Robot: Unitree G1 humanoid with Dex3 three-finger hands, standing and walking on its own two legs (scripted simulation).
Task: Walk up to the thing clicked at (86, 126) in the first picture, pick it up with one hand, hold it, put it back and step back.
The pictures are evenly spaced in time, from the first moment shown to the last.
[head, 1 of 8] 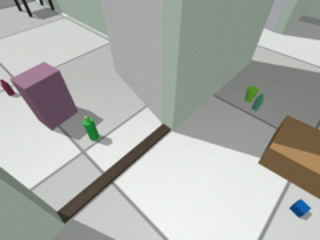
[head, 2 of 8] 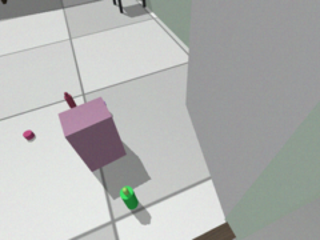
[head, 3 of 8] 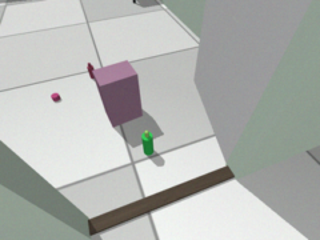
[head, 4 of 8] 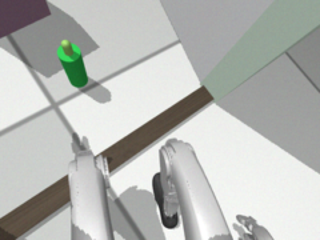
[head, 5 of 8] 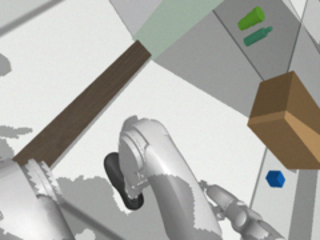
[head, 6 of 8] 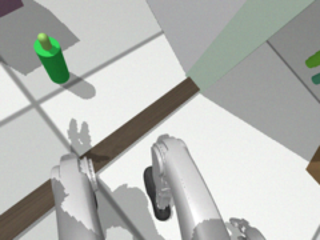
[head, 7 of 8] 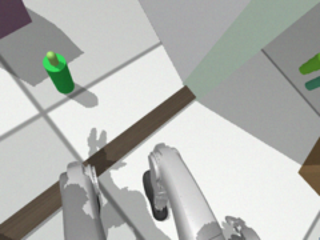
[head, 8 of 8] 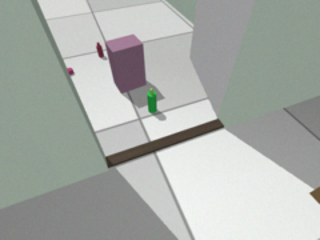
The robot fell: no
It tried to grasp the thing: yes
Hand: left
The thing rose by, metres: 0.00
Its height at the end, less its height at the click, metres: +0.00
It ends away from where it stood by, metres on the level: 0.00
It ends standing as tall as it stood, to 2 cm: yes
